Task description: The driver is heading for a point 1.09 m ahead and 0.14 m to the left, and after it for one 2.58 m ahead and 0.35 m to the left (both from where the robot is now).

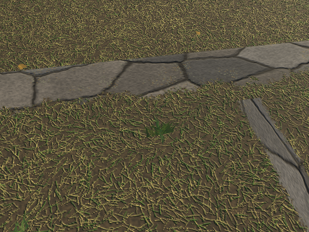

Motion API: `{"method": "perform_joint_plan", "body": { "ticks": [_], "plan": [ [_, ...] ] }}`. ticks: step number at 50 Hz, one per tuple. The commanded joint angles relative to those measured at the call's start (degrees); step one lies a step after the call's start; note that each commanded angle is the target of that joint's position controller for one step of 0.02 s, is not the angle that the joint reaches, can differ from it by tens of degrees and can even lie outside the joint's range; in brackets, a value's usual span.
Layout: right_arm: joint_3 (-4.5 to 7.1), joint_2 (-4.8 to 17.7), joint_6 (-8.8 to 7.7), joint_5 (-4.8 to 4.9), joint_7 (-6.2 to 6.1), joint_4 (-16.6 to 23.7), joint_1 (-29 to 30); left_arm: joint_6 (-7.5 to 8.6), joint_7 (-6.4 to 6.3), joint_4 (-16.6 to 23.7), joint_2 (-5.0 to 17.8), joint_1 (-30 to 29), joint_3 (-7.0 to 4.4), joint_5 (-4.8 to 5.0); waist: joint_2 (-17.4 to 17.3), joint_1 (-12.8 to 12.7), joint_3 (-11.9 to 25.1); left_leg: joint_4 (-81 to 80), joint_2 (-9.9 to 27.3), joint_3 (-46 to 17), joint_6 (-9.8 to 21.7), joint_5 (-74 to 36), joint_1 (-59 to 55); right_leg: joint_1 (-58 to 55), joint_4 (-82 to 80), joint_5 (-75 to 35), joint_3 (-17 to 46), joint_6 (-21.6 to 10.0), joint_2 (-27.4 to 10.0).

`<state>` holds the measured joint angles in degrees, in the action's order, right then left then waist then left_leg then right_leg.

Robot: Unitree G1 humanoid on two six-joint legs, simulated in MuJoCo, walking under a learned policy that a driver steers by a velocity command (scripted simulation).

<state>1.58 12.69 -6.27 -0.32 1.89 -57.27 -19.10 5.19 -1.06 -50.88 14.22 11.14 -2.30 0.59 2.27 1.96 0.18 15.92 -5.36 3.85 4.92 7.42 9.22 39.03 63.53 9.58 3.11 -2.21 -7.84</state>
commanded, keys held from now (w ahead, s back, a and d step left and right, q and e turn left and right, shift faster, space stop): w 1.00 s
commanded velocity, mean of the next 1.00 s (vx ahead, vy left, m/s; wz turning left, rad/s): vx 0.50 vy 0.00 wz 0.00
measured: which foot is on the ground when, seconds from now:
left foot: down 0.00-0.32, up 0.34-0.84, down 0.86-1.00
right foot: up 0.00-0.28, down 0.30-0.88, up 0.90-1.00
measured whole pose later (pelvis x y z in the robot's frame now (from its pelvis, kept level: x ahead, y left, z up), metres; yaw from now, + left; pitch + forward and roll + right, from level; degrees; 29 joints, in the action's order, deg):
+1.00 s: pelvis +0.55 -0.01 -0.01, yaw +1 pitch +2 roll +0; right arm 3.2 13.8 -5.6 0.0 1.9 -51.9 -10.5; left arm 5.6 -0.2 -55.1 14.7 16.8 -3.0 1.4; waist 1.7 0.2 -1.3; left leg 26.2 -1.8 3.6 3.7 8.5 19.4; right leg 25.1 67.9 19.8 1.7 -2.8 -3.5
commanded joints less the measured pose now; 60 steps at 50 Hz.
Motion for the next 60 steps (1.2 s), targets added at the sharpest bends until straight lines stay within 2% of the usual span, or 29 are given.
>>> {"method": "perform_joint_plan", "body": {
  "ticks": [1, 5, 10, 12, 13, 14, 15, 16, 17, 18, 19, 20, 21, 23, 26, 32, 37, 40, 42, 43, 44, 45, 46, 47, 48, 50, 52, 56, 60],
  "plan": [
    [1.30, 8.0, -0.79, 0.19, -1.22, 3.2, 1.9, 0.01, -0.20, 2.5, 2.5, 1.0, -0.75, -0.55, -4.0, -2.3, -3.2, -10.9, 16.2, -11.9, 9.6, -4.4, 4.8, 1.5, -8.9, -9.4, 0.2, 1.3, -1.9],
    [1.51, 9.3, -0.11, 1.05, -1.92, 2.2, -2.6, 0.58, 0.60, 4.8, 1.7, -7.8, -0.37, 0.04, -4.5, 0.9, -3.6, -10.3, 15.5, -9.3, 7.4, -4.8, -0.1, -0.6, -23.9, -16.2, -2.2, 1.8, 0.9],
    [1.89, 9.8, 1.17, 1.44, -2.12, 0.4, -6.4, 1.21, 2.42, 7.7, 2.4, -14.3, -0.10, 0.70, -5.3, 2.6, -5.3, -5.9, 19.1, -10.3, 6.6, -4.5, -9.2, -0.3, -32.0, -10.4, -2.4, 0.5, 2.4],
    [2.27, 10.5, 1.74, 1.51, -2.26, 0.4, -5.6, 1.71, 2.96, 7.9, 3.6, -12.5, -0.50, 0.70, -6.2, 0.9, -4.2, -2.6, 20.3, -10.8, 5.7, -8.8, -11.3, -4.4, -34.2, -5.8, -3.1, -1.1, 3.6],
    [2.36, 11.0, 2.01, 1.46, -2.27, 0.7, -4.3, 1.93, 3.00, 7.1, 4.9, -9.0, -1.13, 0.65, -6.8, -1.5, -2.2, 1.5, 19.6, -10.0, 4.9, -16.8, -11.1, -10.2, -35.4, -4.4, -4.5, -2.2, 5.2],
    [2.02, 10.1, 2.32, 1.15, -2.23, 1.1, -3.3, 2.05, 2.79, 4.6, 7.1, -0.8, -2.47, 0.56, -6.3, -5.5, 2.5, 11.1, 16.6, -7.5, 3.5, -26.0, -9.6, -20.9, -36.4, -4.4, -6.0, -3.7, 7.2],
    [1.00, 7.9, 2.25, 0.31, -2.19, 2.5, -2.7, 2.11, 2.30, 1.8, 11.5, 11.1, -4.00, 0.09, -2.6, -9.9, 11.2, 27.6, 13.2, -4.3, 1.4, -21.3, 0.1, -38.6, -34.8, -5.5, 1.5, -7.3, 0.5],
    [-1.14, 0.8, 0.86, 0.16, -1.59, 3.4, -9.0, 1.61, 2.24, 0.3, 17.8, 17.9, -5.48, -0.73, 12.3, -8.2, 19.3, 50.6, 2.9, -1.3, -3.2, 5.2, 24.7, -61.4, -38.9, 0.7, 27.4, -16.6, -13.6],
    [-0.55, 4.0, -0.80, 1.38, -1.29, 2.3, -8.8, 1.60, 2.43, 0.1, 12.6, 18.5, -4.09, -0.64, 12.0, -8.9, 22.6, 59.4, 2.6, -10.6, -2.4, 24.0, 32.4, -63.3, -46.0, 5.1, 40.0, -18.1, -15.8],
    [0.86, 9.3, -1.60, 2.86, -1.11, 4.0, -3.0, 1.71, 2.38, 1.1, 9.2, 12.8, -2.93, -0.27, 8.0, -7.7, 13.3, 61.9, 6.3, -10.7, -1.1, 20.3, 37.0, -55.7, -46.3, 4.2, 30.8, -14.3, -13.6],
    [1.00, 9.6, -1.68, 2.79, -1.37, 5.0, 0.8, 1.57, 2.38, 2.4, 7.1, 7.0, -2.16, -0.17, 3.6, -5.9, 8.5, 59.8, 9.7, -8.9, -0.9, 14.5, 35.4, -46.8, -47.4, -0.8, 22.1, -12.2, -11.2],
    [1.28, 8.8, -1.27, 1.92, -1.78, 5.2, 2.7, 1.47, 2.69, 3.0, 5.3, 3.3, -1.53, -0.37, 0.6, -4.3, 4.8, 55.9, 11.5, -8.0, -1.2, 10.6, 32.9, -39.1, -49.5, -4.9, 16.5, -11.1, -8.6],
    [1.58, 7.8, -0.41, 1.42, -2.02, 5.2, 2.1, 1.57, 2.96, 2.9, 4.0, 1.9, -1.09, -0.74, 1.5, -2.3, 3.0, 52.6, 13.1, -8.1, -1.3, 8.0, 29.3, -34.2, -51.6, -6.9, 12.2, -10.0, -6.3],
    [1.40, 5.1, 1.08, 1.25, -2.10, 4.5, -0.1, 1.83, 3.20, 1.5, 3.9, 3.2, -1.14, -0.90, 2.2, -0.8, 2.0, 50.1, 13.4, -7.2, -2.0, 5.6, 25.9, -29.9, -54.1, -11.1, 8.1, -10.4, -4.6],
    [1.76, 5.2, 1.76, 0.79, -2.34, 6.4, 4.4, 1.90, 2.39, -0.3, 6.2, 6.2, -1.74, -0.91, 0.9, -0.9, -0.4, 43.3, 13.8, -6.9, -3.2, -0.3, 30.7, -30.3, -55.8, -16.4, 4.9, -11.1, -4.6],
    [1.44, 3.9, 1.21, 0.93, -1.58, 10.1, 17.1, 1.06, 0.97, -2.4, 7.3, 11.0, -1.79, -0.20, 1.1, -4.3, -3.2, 23.4, 11.7, -4.8, -3.7, -13.7, 30.8, -33.3, -57.6, -12.5, 0.8, -9.1, -3.2],
    [1.14, 4.2, 0.59, 1.50, -0.14, 13.0, 24.1, 0.00, 0.52, -5.0, 7.7, 14.9, -2.21, 0.32, 1.2, -6.0, -5.9, 16.1, 10.6, -4.7, -2.3, -10.6, 32.4, -41.7, -54.9, -12.1, 1.1, -8.6, -6.5],
    [1.65, 5.7, 0.00, 1.53, 0.63, 13.3, 22.3, -0.76, 0.19, -5.3, 8.8, 13.6, -2.76, 0.47, 2.2, -3.8, -4.2, 13.7, 8.9, -3.4, -0.2, -4.5, 26.7, -44.6, -50.2, -20.6, 1.0, -7.3, -7.7],
    [3.60, 9.0, -0.15, 1.37, 0.30, 9.8, 10.6, -1.35, 0.20, -4.7, 8.7, 11.3, -2.64, 0.23, 2.6, 2.5, 2.9, 12.5, 4.9, 0.0, 2.0, -3.5, 9.3, -42.2, -36.7, -37.6, -1.9, -5.4, -4.3],
    [5.01, 12.6, -0.09, 1.01, -0.19, 6.9, -0.5, -1.39, 0.25, -3.6, 7.1, 10.9, -1.84, -0.40, -0.3, 6.6, 10.5, 14.4, 10.0, -5.7, 4.9, -4.8, -8.3, -32.4, -21.7, -31.0, -4.2, -3.4, -1.1],
    [6.44, 18.4, 0.29, 0.05, -0.49, 5.4, -8.1, -0.27, 0.94, -3.0, 0.4, 17.6, 0.16, -0.65, -14.1, 4.9, 19.4, 11.0, 25.0, -31.9, 14.2, 3.2, -31.5, -8.2, 2.3, -4.1, -5.9, 1.0, 8.8],
    [5.06, 14.5, 0.41, 0.51, -0.34, 5.3, -7.9, 1.38, 1.31, -3.9, 1.6, 17.1, 0.07, 0.13, -16.2, 5.0, 23.2, 1.9, 28.2, -46.9, 15.7, 7.6, -33.4, -0.2, 11.7, 22.5, 3.0, 0.6, 10.9],
    [4.07, 11.4, 0.27, 1.01, -0.35, 6.0, -2.8, 2.29, 1.53, -2.3, 6.7, 11.7, -1.31, 1.76, -12.9, 4.2, 14.2, 1.2, 26.3, -38.8, 12.2, 9.2, -26.1, 5.1, 15.2, 20.0, 3.9, -0.7, 7.2],
    [3.37, 9.3, 0.28, 1.00, -0.39, 7.4, 2.6, 2.53, 1.26, -1.1, 7.4, 7.4, -1.44, 2.02, -8.5, 2.5, 8.5, 0.1, 24.2, -30.4, 10.1, 5.9, -16.7, 4.6, 13.1, 14.3, 1.9, -1.3, 3.8],
    [2.77, 7.4, 0.21, 0.55, -0.13, 7.9, 6.5, 2.21, 0.77, -0.7, 6.9, 5.3, -1.77, 1.25, -5.2, 0.6, 4.3, -2.0, 21.8, -24.5, 8.8, 1.8, -7.9, 1.9, 9.2, 9.9, 0.8, -1.2, 1.5],
    [2.16, 5.3, -0.13, -0.23, 0.27, 7.4, 8.4, 0.45, 0.29, -1.3, 4.6, 7.5, -2.08, 0.50, -7.4, -2.6, 2.2, -5.7, 18.3, -17.9, 7.6, -1.5, 0.9, -4.9, 4.1, 5.6, 1.1, -1.0, -0.8],
    [2.48, 6.6, -0.45, -0.08, -0.02, 6.1, 6.4, -0.59, 0.11, -1.3, 3.1, 8.1, -2.05, 0.29, -7.0, -3.4, 0.9, -7.8, 17.6, -14.5, 8.6, -5.3, 3.4, -5.2, 1.3, 3.2, 0.3, -0.3, -1.1],
    [2.81, 8.6, -0.12, 0.12, -1.51, 4.3, 2.2, -0.74, 0.04, 1.6, 3.6, -0.4, -2.44, -0.39, -5.1, -1.8, -1.5, -9.3, 17.6, -11.6, 8.4, -10.1, -0.1, 2.2, -10.6, -7.4, 0.0, 1.5, -1.4],
    [2.72, 9.1, 0.36, 0.69, -2.16, 3.1, -1.1, -0.24, 0.90, 3.7, 2.2, -8.0, -1.85, -0.05, -5.5, 0.5, -3.0, -9.8, 16.1, -8.1, 6.5, -8.9, -2.3, 0.6, -23.6, -16.0, -2.0, 1.6, 0.7]
  ]
}}
Keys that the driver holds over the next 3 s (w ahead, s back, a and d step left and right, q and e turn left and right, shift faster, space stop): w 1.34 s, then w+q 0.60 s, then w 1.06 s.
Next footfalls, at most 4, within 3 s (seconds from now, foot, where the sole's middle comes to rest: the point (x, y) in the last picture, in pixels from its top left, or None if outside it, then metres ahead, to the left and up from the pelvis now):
0.30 right None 0.34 -0.17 -0.78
0.86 left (138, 204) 0.65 0.07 -0.78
1.42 right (183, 147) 0.96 -0.16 -0.78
1.98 left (128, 114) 1.21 0.13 -0.78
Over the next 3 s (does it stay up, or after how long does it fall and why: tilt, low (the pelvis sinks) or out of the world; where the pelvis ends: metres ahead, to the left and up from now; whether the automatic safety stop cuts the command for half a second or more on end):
stays up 1.62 0.19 0.00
